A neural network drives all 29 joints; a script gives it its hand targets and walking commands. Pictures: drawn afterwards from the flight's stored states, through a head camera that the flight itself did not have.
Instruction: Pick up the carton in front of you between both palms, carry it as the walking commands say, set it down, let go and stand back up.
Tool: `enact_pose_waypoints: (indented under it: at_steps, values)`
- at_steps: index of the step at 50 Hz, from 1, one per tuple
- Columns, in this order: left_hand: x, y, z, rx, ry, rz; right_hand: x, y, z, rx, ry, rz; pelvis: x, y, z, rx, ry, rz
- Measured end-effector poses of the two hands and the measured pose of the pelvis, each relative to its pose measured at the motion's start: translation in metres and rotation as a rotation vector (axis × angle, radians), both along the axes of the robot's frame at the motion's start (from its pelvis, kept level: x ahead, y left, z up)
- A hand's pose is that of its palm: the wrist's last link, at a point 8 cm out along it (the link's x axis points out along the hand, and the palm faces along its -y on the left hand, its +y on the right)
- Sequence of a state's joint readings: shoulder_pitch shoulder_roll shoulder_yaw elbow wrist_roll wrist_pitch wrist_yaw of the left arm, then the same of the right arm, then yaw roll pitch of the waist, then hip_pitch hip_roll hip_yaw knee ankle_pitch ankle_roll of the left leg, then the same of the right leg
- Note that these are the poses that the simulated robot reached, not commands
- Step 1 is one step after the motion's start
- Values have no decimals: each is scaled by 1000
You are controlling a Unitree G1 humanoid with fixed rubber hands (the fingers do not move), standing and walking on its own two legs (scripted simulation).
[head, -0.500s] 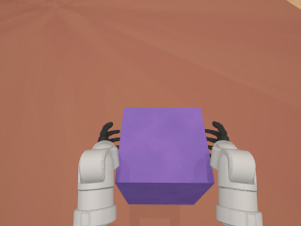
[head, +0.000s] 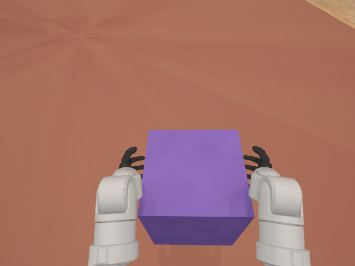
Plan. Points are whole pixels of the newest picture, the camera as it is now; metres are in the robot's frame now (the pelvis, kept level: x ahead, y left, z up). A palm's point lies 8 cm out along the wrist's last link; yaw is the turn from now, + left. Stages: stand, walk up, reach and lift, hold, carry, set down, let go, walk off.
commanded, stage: carry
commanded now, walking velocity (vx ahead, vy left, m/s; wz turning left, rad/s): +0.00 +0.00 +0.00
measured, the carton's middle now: (192, 191) +0.32 -0.01 -0.02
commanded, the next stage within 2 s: hold in 1.76 s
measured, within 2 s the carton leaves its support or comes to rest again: neither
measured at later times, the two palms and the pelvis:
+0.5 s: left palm (121, 192) +0.28 +0.16 +0.05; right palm (251, 191) +0.28 -0.13 +0.05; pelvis -0.01 +0.01 -0.01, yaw +0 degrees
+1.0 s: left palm (115, 216) +0.23 +0.16 +0.03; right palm (257, 216) +0.24 -0.13 +0.04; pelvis -0.06 +0.01 -0.01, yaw +1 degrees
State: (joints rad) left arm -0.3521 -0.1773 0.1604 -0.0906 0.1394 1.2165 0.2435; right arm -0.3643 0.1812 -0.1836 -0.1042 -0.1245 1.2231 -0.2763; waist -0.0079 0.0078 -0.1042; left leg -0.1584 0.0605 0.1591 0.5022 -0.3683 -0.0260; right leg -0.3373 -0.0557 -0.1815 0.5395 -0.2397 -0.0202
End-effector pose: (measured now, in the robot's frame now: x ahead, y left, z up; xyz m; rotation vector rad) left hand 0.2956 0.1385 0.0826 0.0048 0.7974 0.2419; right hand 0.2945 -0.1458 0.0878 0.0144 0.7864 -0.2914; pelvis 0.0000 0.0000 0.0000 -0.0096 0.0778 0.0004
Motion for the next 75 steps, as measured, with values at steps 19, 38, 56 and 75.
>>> enact_pose_waypoints:
  at_steps: [19,38,56,75]
  values:
    - [-2,17,-15,25,8,1,3,17,-17,-28,8,53,3,11,-1,-7,-9,5]
    - [-49,18,-53,55,-49,-78,-43,12,-57,-53,-47,138,-39,10,-7,4,-50,8]
    - [-71,24,-44,26,-132,-101,-67,13,-48,-23,-130,165,-69,13,-5,8,-58,10]
    - [-87,32,-49,28,-111,-98,-81,21,-52,-27,-109,169,-82,20,-6,7,-60,12]
